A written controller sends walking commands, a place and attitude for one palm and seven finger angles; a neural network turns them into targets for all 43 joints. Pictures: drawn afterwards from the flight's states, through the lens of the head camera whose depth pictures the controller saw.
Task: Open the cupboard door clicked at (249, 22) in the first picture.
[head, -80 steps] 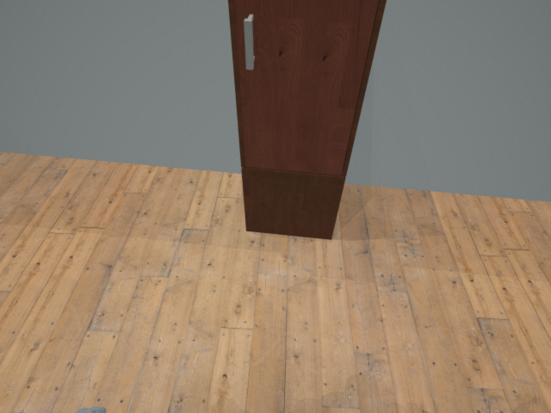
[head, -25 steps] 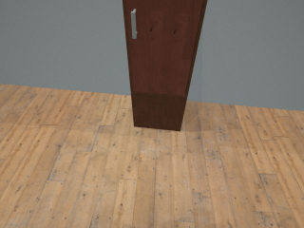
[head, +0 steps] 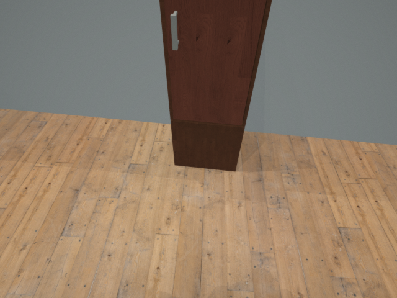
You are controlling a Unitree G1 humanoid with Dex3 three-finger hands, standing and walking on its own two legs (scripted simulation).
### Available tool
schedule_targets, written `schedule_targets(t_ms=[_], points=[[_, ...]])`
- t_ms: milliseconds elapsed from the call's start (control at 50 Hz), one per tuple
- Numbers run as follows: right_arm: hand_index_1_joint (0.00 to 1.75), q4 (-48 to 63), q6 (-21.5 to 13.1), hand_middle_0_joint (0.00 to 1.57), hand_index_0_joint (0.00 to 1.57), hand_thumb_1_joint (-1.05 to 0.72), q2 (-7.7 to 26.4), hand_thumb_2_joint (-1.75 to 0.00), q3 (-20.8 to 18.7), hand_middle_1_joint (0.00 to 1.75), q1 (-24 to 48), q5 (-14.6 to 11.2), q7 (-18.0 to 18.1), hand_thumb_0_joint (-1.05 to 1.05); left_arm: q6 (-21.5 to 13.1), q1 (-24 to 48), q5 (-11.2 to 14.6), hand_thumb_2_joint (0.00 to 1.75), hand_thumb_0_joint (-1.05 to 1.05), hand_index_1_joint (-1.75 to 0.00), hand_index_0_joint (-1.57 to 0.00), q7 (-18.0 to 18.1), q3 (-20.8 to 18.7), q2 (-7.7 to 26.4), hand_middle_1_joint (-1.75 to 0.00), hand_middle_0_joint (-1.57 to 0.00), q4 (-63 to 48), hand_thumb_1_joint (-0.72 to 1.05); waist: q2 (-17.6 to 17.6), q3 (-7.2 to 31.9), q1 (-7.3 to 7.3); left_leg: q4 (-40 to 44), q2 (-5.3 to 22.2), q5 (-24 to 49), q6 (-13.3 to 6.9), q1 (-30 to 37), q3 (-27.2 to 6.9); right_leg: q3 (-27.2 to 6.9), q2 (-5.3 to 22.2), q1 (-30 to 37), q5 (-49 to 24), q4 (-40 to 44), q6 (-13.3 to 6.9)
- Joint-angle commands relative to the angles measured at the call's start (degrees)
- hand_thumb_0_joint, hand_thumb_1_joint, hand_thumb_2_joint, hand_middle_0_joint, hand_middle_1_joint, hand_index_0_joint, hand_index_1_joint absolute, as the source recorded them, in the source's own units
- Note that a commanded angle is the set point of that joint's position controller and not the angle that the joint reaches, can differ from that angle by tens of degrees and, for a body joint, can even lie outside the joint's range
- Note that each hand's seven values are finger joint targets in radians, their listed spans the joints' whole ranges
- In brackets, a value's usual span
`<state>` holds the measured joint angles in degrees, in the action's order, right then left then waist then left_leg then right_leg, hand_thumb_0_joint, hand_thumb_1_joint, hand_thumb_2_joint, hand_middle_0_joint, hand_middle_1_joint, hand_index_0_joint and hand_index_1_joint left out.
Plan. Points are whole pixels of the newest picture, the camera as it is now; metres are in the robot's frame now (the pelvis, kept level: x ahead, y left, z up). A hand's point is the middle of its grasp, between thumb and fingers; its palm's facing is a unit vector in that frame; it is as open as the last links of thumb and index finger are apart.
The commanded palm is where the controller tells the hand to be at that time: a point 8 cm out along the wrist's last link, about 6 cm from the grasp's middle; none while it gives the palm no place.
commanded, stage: take the last steps up to it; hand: left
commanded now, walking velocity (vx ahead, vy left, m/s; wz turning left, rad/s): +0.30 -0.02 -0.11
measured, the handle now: (175, 30) +0.98 +0.15 +0.11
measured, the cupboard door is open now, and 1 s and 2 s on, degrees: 0 0 0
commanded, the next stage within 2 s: come to a stop and stand still in 1.20 s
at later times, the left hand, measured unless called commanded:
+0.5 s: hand out of the picture +0.06 +0.16 -0.20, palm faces +0.05 -0.98 -0.18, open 7.4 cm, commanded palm none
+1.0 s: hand (131, 217) +0.36 +0.22 -0.17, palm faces -0.03 -0.98 -0.19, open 7.4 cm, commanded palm none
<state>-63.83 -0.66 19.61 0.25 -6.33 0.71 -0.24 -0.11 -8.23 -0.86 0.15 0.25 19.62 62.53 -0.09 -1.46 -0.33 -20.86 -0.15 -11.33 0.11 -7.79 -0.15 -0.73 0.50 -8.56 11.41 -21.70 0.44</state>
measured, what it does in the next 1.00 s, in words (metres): walks ahead: left foot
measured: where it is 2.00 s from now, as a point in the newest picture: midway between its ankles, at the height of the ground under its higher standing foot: (203, 269)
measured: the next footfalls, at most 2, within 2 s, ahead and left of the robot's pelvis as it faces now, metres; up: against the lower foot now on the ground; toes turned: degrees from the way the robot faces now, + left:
left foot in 0.70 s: +0.34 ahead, +0.13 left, +0.00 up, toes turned +5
right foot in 1.14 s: +0.41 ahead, -0.10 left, +0.00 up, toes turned -12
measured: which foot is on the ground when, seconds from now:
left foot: down 0.00-0.42, up 0.44-0.68, down 0.70-1.00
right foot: down 0.00-0.70, up 0.72-1.00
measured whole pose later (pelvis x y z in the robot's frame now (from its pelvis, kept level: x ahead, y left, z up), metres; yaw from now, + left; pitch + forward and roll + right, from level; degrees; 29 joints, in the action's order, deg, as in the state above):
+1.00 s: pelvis +0.28 +0.04 -0.01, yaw -5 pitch +0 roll +1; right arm -62.7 -3.1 8.0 -2.6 -17.6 1.8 0.4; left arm -0.7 -13.0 -1.9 -0.2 -3.5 9.3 57.1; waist -0.6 -0.1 0.0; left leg -25.1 -0.5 -12.9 -3.9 -12.2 11.0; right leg 4.2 6.3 -28.8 16.7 -50.8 -0.2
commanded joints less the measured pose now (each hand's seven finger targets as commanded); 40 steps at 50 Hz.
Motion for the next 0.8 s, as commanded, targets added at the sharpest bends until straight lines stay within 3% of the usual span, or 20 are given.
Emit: schedule_targets(t_ms=[0, 60, 160, 260, 320, 340, 360, 380, 400, 420, 440, 480, 540, 580, 640, 660, 680, 700, 740, 780], points=[[0.30, 1.97, -0.06, 0.20, 0.20, -0.90, 3.90, -0.90, -0.54, 0.30, -2.12, 0.29, 0.46, 0.00, -0.12, -2.83, -0.03, 0.90, 0.00, -0.30, -0.20, 0.59, -0.68, 4.38, -0.30, -0.20, -1.81, 0.90, -1.01, 2.13, 0.13, 2.20, 5.80, -4.82, -0.44, -0.61, -3.80, -5.60, 5.69, -1.35, 7.76, 4.08, -0.99], [0.30, 2.42, 0.34, 0.20, 0.20, -0.90, 3.91, -0.90, -0.98, 0.30, -3.68, 0.69, 0.30, 0.00, 0.42, -4.91, -0.41, 0.90, 0.00, -0.30, -0.20, -0.09, -1.42, 4.72, -0.30, -0.20, -2.10, 0.90, -2.50, -3.91, -0.14, 1.54, 4.86, -17.55, -0.92, -6.48, -3.65, -8.18, 4.97, -5.64, 19.50, 4.59, -2.26], [0.30, 2.94, -0.82, 0.20, 0.20, -0.90, 2.53, -0.90, -1.57, 0.30, -7.45, 0.48, 0.55, 0.00, -0.33, -9.12, -0.39, 0.90, 0.00, -0.30, -0.20, -0.57, -2.27, 2.70, -0.30, -0.20, -2.78, 0.90, -0.98, -5.05, -0.13, -1.98, 5.80, -16.63, -2.59, -7.77, -4.09, -8.12, 3.98, -7.04, 17.73, -0.17, -4.11], [0.30, 1.53, -2.41, 0.20, 0.20, -0.90, 1.97, -0.90, -2.63, 0.30, -14.25, 0.08, 1.42, 0.00, -1.73, -12.53, -0.32, 0.90, 0.00, -0.30, -0.20, -0.27, -2.76, -1.59, -0.30, -0.20, -2.62, 0.90, 5.80, -1.78, 0.96, -4.24, 11.51, 0.44, -6.70, -0.11, -9.11, -1.28, 0.53, -9.71, 2.13, -15.80, -3.66], [0.30, -0.19, -2.60, 0.20, 0.20, -0.90, 0.62, -0.90, -3.17, 0.30, -18.66, 0.12, 2.01, 0.00, -2.67, -10.31, -0.27, 0.90, 0.00, -0.30, -0.20, -0.13, -2.53, -4.76, -0.30, -0.20, -3.94, 0.90, 9.30, -4.62, 1.96, -4.65, 15.96, 17.32, -9.93, 6.20, -11.99, 4.10, -0.56, -17.23, 10.96, -18.60, -2.55], [0.30, -0.35, -2.49, 0.20, 0.20, -0.90, 0.08, -0.90, -3.08, 0.30, -18.30, 0.16, 2.06, 0.00, -2.83, -11.18, -0.25, 0.90, 0.00, -0.30, -0.20, -0.20, -2.72, -5.40, -0.30, -0.20, -3.66, 0.90, 8.48, -5.39, 1.13, -6.98, 15.50, 19.29, -9.25, 3.52, -9.94, 4.75, -0.05, -13.61, 11.97, -14.70, -2.77], [0.30, 0.35, -2.49, 0.20, 0.20, -0.90, -0.61, -0.90, -2.94, 0.30, -15.86, 0.07, 2.09, 0.00, -2.98, -16.19, -0.39, 0.90, 0.00, -0.30, -0.20, -0.23, -3.23, -5.62, -0.30, -0.20, -2.00, 0.90, 5.50, -4.41, -1.99, -15.25, 12.02, 20.81, -6.85, -5.02, -4.09, 3.92, 0.75, -1.57, 4.30, -8.49, -3.99], [0.30, 2.91, -2.99, 0.20, 0.20, -0.90, -3.29, -0.90, -2.63, 0.30, -11.71, -0.43, 1.77, 0.00, -3.50, -25.72, -0.65, 0.90, 0.00, -0.30, -0.20, 0.31, -4.33, -2.05, -0.30, -0.20, 0.92, 0.90, -7.30, -2.29, -5.65, -31.32, 5.68, 15.88, -3.17, -19.82, 3.98, -8.46, 8.23, 13.31, -10.40, -2.72, -7.37], [0.30, 6.66, -3.64, 0.20, 0.20, -0.90, -5.65, -0.90, -2.04, 0.30, -3.92, -0.34, 1.29, 0.00, -4.08, -35.59, -0.55, 0.90, 0.00, -0.30, -0.20, 1.29, -5.16, 1.56, -0.30, -0.20, 4.38, 0.90, -17.76, -2.57, -9.03, -44.39, 0.77, -17.95, -0.75, -34.89, 8.18, -23.44, 20.84, 22.48, -36.15, 1.57, -12.66], [0.30, 8.55, -3.50, 0.20, 0.20, -0.90, -5.04, -0.90, -2.46, 0.30, 1.36, 0.12, 1.34, 0.00, -3.77, -37.75, -0.81, 0.90, 0.00, -0.30, -0.20, 1.92, -4.72, 0.73, -0.30, -0.20, 5.51, 0.90, -9.55, -3.60, -9.77, -49.83, 2.79, -22.94, -0.94, -41.38, 3.26, -23.62, 22.07, 25.26, -44.93, -1.07, -15.46], [0.30, 9.13, -3.58, 0.20, 0.20, -0.90, -5.56, -0.90, -2.68, 0.30, 2.92, 0.24, 0.99, 0.00, -3.81, -36.36, -1.29, 0.90, 0.00, -0.30, -0.20, 2.53, -4.50, -0.38, -0.30, -0.20, 5.17, 0.90, -7.39, -4.22, -9.47, -51.60, 4.86, -21.80, -1.02, -45.27, 1.99, -21.43, 21.26, 26.28, -40.36, -2.10, -15.44], [0.30, 9.25, -2.79, 0.20, 0.20, -0.90, -6.58, -0.90, -3.26, 0.30, 2.70, 0.09, 0.18, 0.00, -3.76, -29.11, -1.52, 0.90, 0.00, -0.30, -0.20, 2.85, -3.73, -3.28, -0.30, -0.20, 2.77, 0.90, -3.95, -6.81, -5.33, -46.88, 7.87, -19.72, -0.91, -42.23, 0.04, -16.98, 20.10, 16.53, -21.47, 1.20, -13.02], [0.30, 9.31, -1.41, 0.20, 0.20, -0.90, -9.18, -0.90, -3.09, 0.30, -0.44, -0.19, -1.09, 0.00, -3.89, -19.97, -1.51, 0.90, 0.00, -0.30, -0.20, 2.20, -3.39, -3.52, -0.30, -0.20, 0.75, 0.90, -7.29, -9.81, 0.29, -31.65, 6.62, -9.29, -0.41, -26.15, 5.11, -6.95, 14.80, -3.18, -11.25, 7.79, -9.35], [0.30, 8.00, -1.74, 0.20, 0.20, -0.90, -9.86, -0.90, -3.04, 0.30, -3.58, -0.36, -1.52, 0.00, -4.09, -17.75, -1.18, 0.90, 0.00, -0.30, -0.20, 1.80, -3.71, -2.67, -0.30, -0.20, 1.07, 0.90, -9.24, -8.97, 1.95, -24.87, 3.53, -2.74, -1.14, -13.80, 9.10, -2.64, 12.08, -8.05, -12.26, 7.84, -7.56], [0.30, 3.06, -2.44, 0.20, 0.20, -0.90, -5.63, -0.90, -4.16, 0.30, -19.79, 0.25, -0.30, 0.00, -4.01, -16.54, -0.37, 0.90, 0.00, -0.30, -0.20, 1.37, -4.44, -1.53, -0.30, -0.20, 1.20, 0.90, -4.79, -0.12, 8.74, -15.44, 0.44, 3.59, -2.27, 6.02, 10.84, 2.96, 8.26, -7.06, -24.62, -12.04, -4.97], [0.30, 1.32, -2.66, 0.20, 0.20, -0.90, -1.15, -0.90, -5.15, 0.30, -26.52, 1.05, 0.53, 0.00, -3.75, -19.15, 0.08, 0.90, 0.00, -0.30, -0.20, 0.96, -4.33, -3.74, -0.30, -0.20, 0.68, 0.90, 3.91, 6.34, 10.27, -11.90, 7.81, 1.17, -4.79, 15.61, 0.73, 4.73, 4.94, -11.84, -16.30, -27.18, -3.27], [0.30, 1.06, -2.85, 0.20, 0.20, -0.90, 5.07, -0.90, -6.44, 0.30, -30.33, 1.46, 0.94, 0.00, -3.42, -20.90, 0.76, 0.90, 0.00, -0.30, -0.20, 0.38, -3.97, -7.44, -0.30, -0.20, -1.02, 0.90, 17.99, 9.95, 9.25, -0.23, 24.08, -1.88, -11.48, 17.80, -24.59, 6.49, -2.97, -20.74, 18.76, -48.51, -1.40], [0.30, 1.83, -2.33, 0.20, 0.20, -0.90, 5.95, -0.90, -6.21, 0.30, -26.27, 0.57, 0.98, 0.00, -3.40, -18.01, 0.32, 0.90, 0.00, -0.30, -0.20, 0.43, -3.99, -7.42, -0.30, -0.20, -2.91, 0.90, 11.98, 7.19, 7.37, 7.40, 27.39, -15.34, -14.45, 9.37, -30.67, 1.34, -1.19, -22.79, 21.80, -56.09, -3.07], [0.30, 4.81, -2.64, 0.20, 0.20, -0.90, -0.38, -0.90, -4.87, 0.30, -14.77, 0.64, 1.46, 0.00, -2.77, -13.83, -0.46, 0.90, 0.00, -0.30, -0.20, 0.00, -3.66, -8.33, -0.30, -0.20, -3.15, 0.90, 9.20, -3.29, 3.81, 10.91, 24.03, -26.38, -12.19, -5.26, -24.44, 0.31, 4.43, -27.72, 13.10, -59.40, -2.99], [0.30, 4.98, -3.58, 0.20, 0.20, -0.90, -4.49, -0.90, -3.61, 0.30, -10.82, 0.86, 1.68, 0.00, -1.80, -16.62, -1.16, 0.90, 0.00, -0.30, -0.20, -0.77, -3.55, -9.49, -0.30, -0.20, -1.87, 0.90, 6.25, -4.55, -0.35, 10.45, 19.63, -19.94, -9.52, -14.19, -14.42, 0.68, 6.36, -21.89, 9.73, -53.19, -2.40]])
